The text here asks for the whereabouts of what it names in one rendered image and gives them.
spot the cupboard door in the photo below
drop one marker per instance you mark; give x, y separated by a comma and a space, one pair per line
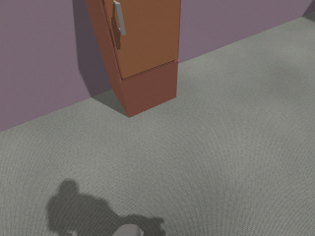
151, 39

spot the left robot thigh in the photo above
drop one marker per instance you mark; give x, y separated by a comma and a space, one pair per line
129, 230

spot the handle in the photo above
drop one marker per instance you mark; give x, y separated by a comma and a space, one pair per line
120, 17

